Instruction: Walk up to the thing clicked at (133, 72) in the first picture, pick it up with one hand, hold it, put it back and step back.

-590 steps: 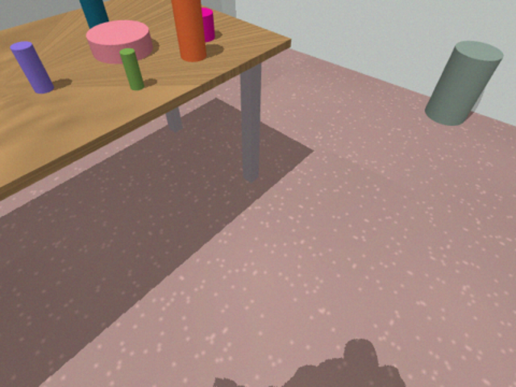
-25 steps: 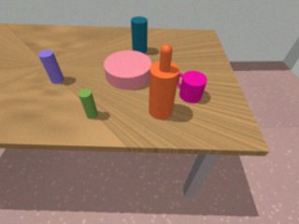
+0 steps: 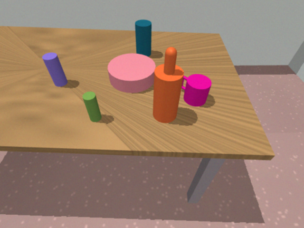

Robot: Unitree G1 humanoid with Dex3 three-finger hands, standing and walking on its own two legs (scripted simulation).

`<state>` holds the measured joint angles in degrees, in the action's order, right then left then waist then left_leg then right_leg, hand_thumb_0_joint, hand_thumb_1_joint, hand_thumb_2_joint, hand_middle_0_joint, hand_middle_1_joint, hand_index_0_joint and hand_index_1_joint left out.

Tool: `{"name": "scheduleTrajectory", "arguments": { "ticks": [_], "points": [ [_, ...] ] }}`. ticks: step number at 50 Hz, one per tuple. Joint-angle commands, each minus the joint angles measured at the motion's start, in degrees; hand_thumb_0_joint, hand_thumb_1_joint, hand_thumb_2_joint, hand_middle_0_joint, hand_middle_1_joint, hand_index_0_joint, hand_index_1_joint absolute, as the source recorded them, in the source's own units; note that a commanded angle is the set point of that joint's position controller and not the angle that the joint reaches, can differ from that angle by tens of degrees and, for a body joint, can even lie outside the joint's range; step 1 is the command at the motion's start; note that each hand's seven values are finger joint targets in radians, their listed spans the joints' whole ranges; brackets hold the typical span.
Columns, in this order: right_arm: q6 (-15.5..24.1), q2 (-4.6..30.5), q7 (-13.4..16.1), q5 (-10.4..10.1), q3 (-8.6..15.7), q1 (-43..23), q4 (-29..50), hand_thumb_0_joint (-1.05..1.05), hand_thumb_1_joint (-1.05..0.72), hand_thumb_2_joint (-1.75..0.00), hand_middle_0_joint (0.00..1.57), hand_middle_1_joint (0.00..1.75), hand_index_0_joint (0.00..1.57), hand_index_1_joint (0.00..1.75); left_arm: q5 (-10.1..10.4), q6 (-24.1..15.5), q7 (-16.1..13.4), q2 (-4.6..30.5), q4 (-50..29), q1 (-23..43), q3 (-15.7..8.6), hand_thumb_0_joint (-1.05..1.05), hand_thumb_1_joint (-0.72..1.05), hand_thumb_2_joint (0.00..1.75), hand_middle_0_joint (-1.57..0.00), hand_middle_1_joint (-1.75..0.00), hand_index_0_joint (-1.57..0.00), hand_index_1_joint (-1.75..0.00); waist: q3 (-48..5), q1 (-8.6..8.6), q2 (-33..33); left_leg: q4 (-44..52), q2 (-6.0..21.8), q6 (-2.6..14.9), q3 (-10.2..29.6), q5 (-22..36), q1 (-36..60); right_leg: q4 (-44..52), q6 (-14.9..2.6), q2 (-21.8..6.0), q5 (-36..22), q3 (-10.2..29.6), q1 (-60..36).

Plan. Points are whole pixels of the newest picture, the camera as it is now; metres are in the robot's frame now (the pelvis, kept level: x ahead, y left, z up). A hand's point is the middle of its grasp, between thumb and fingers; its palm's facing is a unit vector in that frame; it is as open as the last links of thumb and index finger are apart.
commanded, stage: stand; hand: left
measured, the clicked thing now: (92, 107) +0.50 +0.21 +0.01
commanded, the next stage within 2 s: rise first in 0.30 s
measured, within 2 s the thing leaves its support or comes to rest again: neither
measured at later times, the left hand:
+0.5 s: hand out of the picture +0.10 +0.25 -0.15, palm faces +0.06 -0.94 -0.33, open 8.0 cm
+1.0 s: hand (54, 209) +0.19 +0.26 -0.05, palm faces +0.28 -0.89 -0.35, open 17.0 cm
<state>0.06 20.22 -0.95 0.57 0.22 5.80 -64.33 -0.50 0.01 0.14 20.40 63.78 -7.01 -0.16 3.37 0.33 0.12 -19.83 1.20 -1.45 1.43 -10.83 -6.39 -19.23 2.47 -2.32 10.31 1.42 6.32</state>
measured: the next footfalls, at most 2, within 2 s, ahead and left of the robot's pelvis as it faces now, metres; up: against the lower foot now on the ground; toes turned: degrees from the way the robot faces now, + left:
none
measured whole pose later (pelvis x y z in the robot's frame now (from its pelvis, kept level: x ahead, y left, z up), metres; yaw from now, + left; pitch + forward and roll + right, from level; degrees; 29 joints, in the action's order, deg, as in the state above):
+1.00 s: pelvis +0.01 +0.00 -0.01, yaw +0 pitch +0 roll +0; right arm 4.8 13.3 3.4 -1.3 5.0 12.3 -37.4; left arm 2.3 -4.5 -4.8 16.0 22.4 -16.4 -9.3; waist 0.2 1.9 1.8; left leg -25.7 1.3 -1.5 1.6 -14.7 -10.7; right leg -25.0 2.3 -2.2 14.1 1.3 10.5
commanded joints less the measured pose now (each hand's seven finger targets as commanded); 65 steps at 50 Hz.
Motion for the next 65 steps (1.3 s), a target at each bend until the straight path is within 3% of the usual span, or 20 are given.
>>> {"name": "scheduleTrajectory", "arguments": {
  "ticks": [1, 20, 21, 22, 25, 27, 29, 33, 38, 41, 42, 44, 46, 51, 53, 54, 60, 63, 64, 65],
  "points": [
    [1.21, 12.7, 1.01, -0.16, 2.69, -1.99, 3.61, 0.0, -0.9, -0.9, 0.2, 0.3, 0.2, 0.3, -0.22, -1.47, -0.58, 12.49, -3.38, 1.77, -2.32, 0.0, 0.9, 0.9, -0.2, -0.3, -0.2, -0.3, -3.76, -0.4, 0.14, 4.12, 5.75, 2.23, 3.75, 4.69, -0.52, 2.76, -2.95, -4.47, -4.35, 3.1, 0.18],
    [1.18, 12.35, 1.06, -0.18, 2.48, -0.73, 3.57, 0.0, -0.82, -0.82, 0.12, 0.22, 0.12, 0.22, -0.12, -1.42, -0.49, 12.58, -3.55, 1.05, -2.33, 0.0, 0.82, 0.82, -0.12, -0.22, -0.12, -0.22, -3.48, -0.51, -0.3, 3.45, 5.44, 2.29, 3.78, 5.14, -0.54, 2.69, -3.18, -4.63, -4.72, 3.19, 0.67],
    [8.25, 2.79, 2.02, -5.71, 0.63, -20.83, 23.67, 0.0, -0.74, -0.74, 0.05, 0.14, 0.05, 0.14, 4.42, -6.23, -0.85, 0.93, -23.66, 21.15, -0.09, 0.0, 0.74, 0.74, -0.04, -0.14, -0.04, -0.14, -7.2, -2.54, 1.85, -2.26, -1.49, 0.97, -3.44, 0.33, -6.55, -2.24, -2.29, 1.99, -0.37, -3.15, 7.67],
    [9.46, 4.78, 2.88, -6.43, 0.6, -19.48, 26.17, 0.0, -0.66, -0.66, 0.05, 0.06, 0.05, 0.06, 6.36, -8.61, -2.49, 5.68, -26.73, 20.99, -1.03, 0.0, 0.66, 0.66, -0.07, -0.06, -0.04, -0.08, -7.55, -0.02, -2.3, 0.46, -0.88, 1.0, -2.27, -3.52, -4.19, -0.77, -2.63, 2.23, 4.22, -3.72, 3.67],
    [7.94, 13.46, 5.45, -5.88, 8.16, -9.79, 14.93, 0.0, -0.42, -0.42, 0.05, 0.05, 0.05, 0.05, 5.9, -7.58, -4.85, 14.41, -17.15, 9.57, -8.96, 0.0, 0.42, 0.42, -0.09, -0.07, -0.08, -0.08, -6.09, -0.16, 0.46, -2.05, -0.95, 0.74, -3.48, -2.72, -8.35, -2.89, -2.88, 2.55, 2.72, -3.45, 6.83],
    [8.23, 8.48, 5.56, -4.02, 7.49, -7.01, 13.19, 0.0, -0.26, -0.26, 0.05, 0.05, 0.05, 0.05, 4.41, -8.02, -5.06, 10.99, -15.14, 8.27, -9.1, 0.0, 0.26, 0.26, -0.08, -0.07, -0.08, -0.07, -10.7, -0.07, 0.24, -4.58, -1.29, 1.17, -3.57, 0.42, -8.67, -4.77, -2.45, 2.12, -1.3, -2.91, 6.66],
    [7.72, 8.62, 5.09, -2.61, 11.59, 2.11, 14.89, 0.0, -0.12, -0.2, 0.05, 0.05, 0.05, 0.05, 2.55, -7.86, -4.68, 11.53, -20.05, 0.54, -12.99, 0.0, 0.1, 0.19, -0.08, -0.08, -0.09, -0.07, -15.89, -0.27, 2.56, -4.84, -1.6, 1.21, -3.72, 5.99, -5.58, -5.21, -2.58, 2.49, -6.18, -3.13, 4.94],
    [6.33, 6.01, 4.47, -2.56, 11.02, 4.09, 17.27, 0.0, 0.09, -0.14, 0.05, 0.05, 0.05, 0.05, 2.44, -6.7, -4.45, 9.07, -23.29, -4.91, -13.84, 0.0, -0.15, 0.09, -0.08, -0.07, -0.09, -0.05, -15.9, 1.11, 1.93, -4.59, -1.7, 0.69, -4.15, 14.23, -3.85, -4.76, -2.24, 2.78, -13.18, -3.74, 2.33],
    [6.15, 1.37, 4.48, -2.72, 7.25, -4.12, 25.74, 0.0, 0.31, -0.08, 0.05, 0.05, 0.05, 0.05, 2.65, -6.89, -4.72, 6.63, -35.56, 1.34, -11.69, 0.0, -0.43, 0.05, -0.07, -0.06, -0.07, -0.05, -12.18, 1.67, 1.42, -3.13, -1.19, 0.84, -3.87, 10.22, -4.97, -3.77, -2.37, 2.27, -8.85, -3.69, 3.71],
    [6.86, 2.37, 5.17, -2.42, 7.48, -3.73, 30.77, 0.0, 0.4, -0.06, 0.05, 0.05, 0.05, 0.05, 2.51, -7.69, -5.56, 7.43, -43.18, 1.68, -12.07, 0.0, -0.55, 0.02, -0.07, -0.05, -0.07, -0.05, -12.52, 1.61, 1.5, -2.93, -0.99, 0.95, -3.67, 11.13, -3.65, -4.03, -2.43, 2.46, -9.62, -3.74, 2.29],
    [7.38, 5.57, 5.54, -2.18, 9.62, -3.64, 34.78, 0.0, 0.42, -0.05, 0.05, 0.05, 0.05, 0.05, 2.45, -8.04, -5.69, 6.99, -46.01, 1.22, -11.81, 0.0, -0.58, 0.01, -0.07, -0.06, -0.07, -0.06, -14.04, 0.5, 1.11, -3.02, -0.81, 0.8, -3.65, 11.56, -2.07, -4.12, -2.47, 2.68, -9.95, -3.79, 2.1],
    [7.14, 3.35, 5.51, -2.02, 8.85, 3.18, 31.4, 0.0, 0.46, -0.04, 0.05, 0.05, 0.05, 0.05, 2.39, -7.74, -5.73, 7.18, -46.47, -2.9, -13.03, 0.0, -0.57, 0.0, -0.06, -0.06, -0.06, -0.05, -10.2, 0.91, 1.35, -2.79, -0.95, 0.78, -3.78, 11.0, -2.65, -3.74, -2.45, 2.66, -9.42, -4.09, 2.68],
    [7.86, 3.97, 5.58, -2.04, 8.8, 1.04, 38.64, 0.0, 0.47, -0.04, 0.05, 0.05, 0.05, 0.05, 2.51, -8.12, -5.67, 7.04, -52.35, -3.68, -13.27, 0.0, -0.57, 0.0, -0.06, -0.05, -0.06, -0.05, -12.68, 0.51, -0.03, -2.89, -0.91, 0.84, -3.69, 12.22, -1.15, -3.66, -2.29, 2.73, -10.66, -4.29, 0.89],
    [7.59, 2.5, 5.13, -1.99, 9.0, 3.88, 37.85, 0.0, 0.5, -0.03, 0.05, 0.05, 0.05, 0.05, 2.88, -8.22, -5.32, 7.99, -58.72, -8.39, -16.17, 0.0, -0.56, 0.0, -0.05, -0.05, -0.06, -0.04, -8.96, 1.39, 1.96, -2.1, -1.09, 0.77, -3.98, 11.03, -1.65, -2.96, -2.48, 2.55, -9.45, -4.46, 1.03],
    [7.35, 1.31, 4.68, -2.06, 9.01, 8.46, 36.2, 0.0, 0.51, -0.02, 0.05, 0.05, 0.05, 0.05, 3.06, -8.14, -4.43, 4.76, -59.5, -11.61, -13.79, 0.0, -0.54, 0.0, -0.05, -0.05, -0.06, -0.04, -7.32, 0.46, 2.01, -1.97, -0.89, 0.78, -4.17, 11.94, -1.04, -2.92, -2.43, 2.8, -10.61, -4.77, 1.45],
    [7.37, 1.64, 4.65, -2.05, 9.57, 8.35, 36.74, 0.0, 0.51, -0.02, 0.05, 0.05, 0.05, 0.05, 3.2, -8.27, -4.47, 6.53, -61.89, -11.53, -15.89, 0.0, -0.54, 0.0, -0.05, -0.05, -0.05, -0.04, -8.24, 0.85, 3.09, -2.05, -1.08, 0.76, -4.19, 13.04, -0.69, -2.92, -2.46, 2.56, -11.73, -4.78, 1.02],
    [7.86, -0.43, 3.97, -1.94, 7.73, 1.79, 38.23, 0.0, 0.51, -0.02, 0.05, 0.05, 0.05, 0.05, 3.18, -9.35, -3.95, 6.75, -68.22, -11.81, -16.77, 0.0, -0.56, 0.0, -0.05, -0.04, -0.05, -0.04, -6.59, 2.4, 1.91, -1.66, -1.17, 1.14, -3.81, 10.79, -1.54, -2.27, -2.43, 2.44, -8.97, -4.89, 0.41],
    [7.96, 1.9, 4.35, -1.37, 9.91, 3.31, 37.46, 0.0, 0.52, -0.02, 0.05, 0.05, 0.05, 0.05, 3.14, -10.35, -3.91, 8.01, -70.67, -11.76, -18.89, 0.0, -0.56, 0.0, -0.04, -0.04, -0.04, -0.04, -6.58, 2.08, 0.29, -1.43, -1.31, 1.36, -3.82, 8.39, -0.89, -1.45, -2.24, 2.34, -6.78, -4.69, 0.18],
    [7.95, -1.54, 4.05, -1.53, 7.33, 2.84, 36.14, 0.0, 0.5, -0.03, 0.05, 0.05, 0.05, 0.05, 3.18, -10.85, -3.73, 7.08, -72.69, -11.5, -17.96, 0.0, -0.57, 0.0, -0.05, -0.05, -0.05, -0.04, -5.7, 2.6, 2.4, -1.24, -1.52, 1.28, -3.93, 7.91, -1.53, -1.45, -2.39, 2.28, -6.29, -4.77, 0.66],
    [8.05, 1.38, 4.31, -1.29, 10.0, 3.18, 35.38, 0.0, 0.51, -0.02, 0.05, 0.05, 0.05, 0.05, 3.1, -10.9, -3.76, 7.62, -71.35, -13.25, -18.7, 0.0, -0.56, 0.0, -0.05, -0.04, -0.05, -0.04, -5.34, 2.13, 2.02, -1.2, -1.46, 1.28, -3.99, 7.39, -1.52, -1.43, -2.38, 2.2, -5.9, -4.66, 1.19]
  ]
}}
